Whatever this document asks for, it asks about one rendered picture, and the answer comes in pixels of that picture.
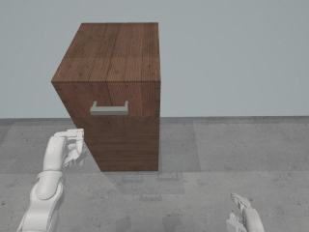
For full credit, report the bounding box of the drawer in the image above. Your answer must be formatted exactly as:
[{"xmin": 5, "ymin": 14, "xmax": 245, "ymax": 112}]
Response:
[{"xmin": 60, "ymin": 83, "xmax": 155, "ymax": 117}]

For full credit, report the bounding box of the left robot forearm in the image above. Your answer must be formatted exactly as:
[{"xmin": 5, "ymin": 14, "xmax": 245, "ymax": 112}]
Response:
[{"xmin": 16, "ymin": 170, "xmax": 66, "ymax": 232}]

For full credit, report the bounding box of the cabinet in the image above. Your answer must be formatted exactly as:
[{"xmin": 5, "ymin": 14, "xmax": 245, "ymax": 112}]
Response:
[{"xmin": 50, "ymin": 22, "xmax": 161, "ymax": 172}]

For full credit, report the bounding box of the right robot hand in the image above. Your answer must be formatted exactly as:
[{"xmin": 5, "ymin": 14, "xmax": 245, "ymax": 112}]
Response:
[{"xmin": 226, "ymin": 192, "xmax": 265, "ymax": 232}]

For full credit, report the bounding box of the left robot hand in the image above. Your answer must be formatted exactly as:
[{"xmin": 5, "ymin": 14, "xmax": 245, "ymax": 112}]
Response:
[{"xmin": 42, "ymin": 129, "xmax": 87, "ymax": 174}]

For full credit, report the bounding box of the handle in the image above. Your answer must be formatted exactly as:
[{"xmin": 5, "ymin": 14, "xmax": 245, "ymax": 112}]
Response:
[{"xmin": 90, "ymin": 101, "xmax": 128, "ymax": 115}]

